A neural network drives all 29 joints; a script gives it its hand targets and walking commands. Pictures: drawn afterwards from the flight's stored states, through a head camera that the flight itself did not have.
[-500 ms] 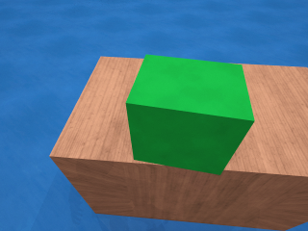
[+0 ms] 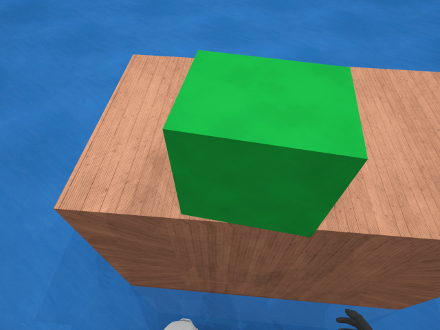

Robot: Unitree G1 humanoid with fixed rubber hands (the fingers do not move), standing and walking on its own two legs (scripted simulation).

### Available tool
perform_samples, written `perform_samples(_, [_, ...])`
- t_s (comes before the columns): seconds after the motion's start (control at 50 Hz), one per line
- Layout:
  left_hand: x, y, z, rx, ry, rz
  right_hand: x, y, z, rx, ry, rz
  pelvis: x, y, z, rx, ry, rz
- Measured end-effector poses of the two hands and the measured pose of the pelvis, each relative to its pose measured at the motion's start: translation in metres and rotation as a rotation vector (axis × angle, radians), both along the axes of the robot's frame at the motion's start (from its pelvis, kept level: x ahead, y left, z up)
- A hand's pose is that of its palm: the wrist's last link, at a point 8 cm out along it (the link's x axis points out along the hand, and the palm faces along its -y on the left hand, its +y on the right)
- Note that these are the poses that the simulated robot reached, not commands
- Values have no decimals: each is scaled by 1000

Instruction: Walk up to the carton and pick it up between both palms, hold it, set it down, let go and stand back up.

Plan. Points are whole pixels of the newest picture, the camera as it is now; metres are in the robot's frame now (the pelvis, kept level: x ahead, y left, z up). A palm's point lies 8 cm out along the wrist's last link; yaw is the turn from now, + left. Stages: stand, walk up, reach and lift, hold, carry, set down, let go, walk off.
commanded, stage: reach and lift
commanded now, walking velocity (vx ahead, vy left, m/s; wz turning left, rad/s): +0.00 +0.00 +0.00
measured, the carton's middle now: (257, 148) +0.44 -0.03 +0.07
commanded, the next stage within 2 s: none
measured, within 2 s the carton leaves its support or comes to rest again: neither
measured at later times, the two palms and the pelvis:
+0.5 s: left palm (93, 297) +0.18 +0.25 -0.06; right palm (382, 324) +0.17 -0.26 -0.06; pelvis -0.02 -0.03 +0.01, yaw -6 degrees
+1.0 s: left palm (93, 283) +0.20 +0.24 -0.03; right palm (389, 324) +0.16 -0.24 -0.01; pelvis +0.00 +0.02 +0.04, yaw -8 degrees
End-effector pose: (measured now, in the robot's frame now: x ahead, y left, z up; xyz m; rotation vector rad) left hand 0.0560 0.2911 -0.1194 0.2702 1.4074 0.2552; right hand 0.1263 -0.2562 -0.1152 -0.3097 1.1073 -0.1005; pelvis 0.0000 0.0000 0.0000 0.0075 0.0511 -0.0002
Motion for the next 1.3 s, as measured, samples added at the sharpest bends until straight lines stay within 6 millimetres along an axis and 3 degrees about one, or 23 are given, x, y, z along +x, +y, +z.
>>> perform_samples(0.04, [46,7,2,31,-49,-18,43,3,5,30,-96,16,-7,-4,-8,7,11,-23])
perform_samples(0.08, [93,2,11,39,-134,-44,73,4,12,56,-148,39,-11,-8,-12,7,18,-31])
perform_samples(0.12, [130,-15,24,12,-218,-70,83,0,17,77,-160,40,-13,-10,-11,2,13,-35])
perform_samples(0.16, [146,-39,35,-39,-266,-97,73,-9,22,90,-152,7,-12,-13,-4,-3,-7,-39])
perform_samples(0.2, [142,-60,42,-92,-265,-115,48,-22,28,84,-134,-43,-9,-15,6,-4,-33,-45])
perform_samples(0.24, [125,-72,45,-122,-238,-119,18,-37,37,55,-125,-78,-6,-19,16,3,-56,-59])
perform_samples(0.3, [96,-68,44,-96,-213,-99,-15,-54,50,-2,-151,-78,-5,-25,22,28,-65,-101])
perform_samples(0.34, [87,-55,42,-49,-227,-78,-20,-58,54,-25,-192,-61,-8,-27,19,30,-54,-126])
perform_samples(0.44, [104,-35,49,13,-338,-43,13,-28,50,54,-273,-28,-21,-31,10,20,-23,-117])
perform_samples(0.52, [131,-44,66,-41,-421,-59,49,5,58,136,-350,-23,-25,-30,12,14,-27,-102])
perform_samples(0.58, [142,-53,77,-86,-445,-95,61,15,69,141,-396,-35,-22,-25,18,12,-50,-102])
perform_samples(0.64, [137,-53,81,-106,-446,-117,52,11,76,108,-412,-64,-16,-18,25,7,-74,-109])
perform_samples(0.74, [108,-34,75,-99,-440,-101,13,-5,79,44,-368,-95,-6,-7,32,-3,-91,-121])
perform_samples(0.8, [97,-26,71,-98,-467,-86,-1,-6,84,40,-358,-91,-4,-1,33,-8,-85,-126])
perform_samples(0.86, [100,-27,71,-115,-521,-91,3,0,93,57,-397,-78,-4,5,33,-10,-73,-129])
perform_samples(0.98, [135,-44,90,-156,-659,-145,31,17,109,116,-503,-65,0,17,35,-14,-72,-137])
perform_samples(1.06, [151,-49,104,-152,-707,-164,36,16,109,139,-508,-77,7,23,37,-16,-87,-144])
perform_samples(1.16, [148,-44,108,-134,-696,-152,31,5,110,130,-504,-94,16,26,38,-16,-90,-147])
perform_samples(1.3, [147,-48,112,-146,-764,-146,37,-5,128,117,-579,-81,22,19,39,-12,-59,-148])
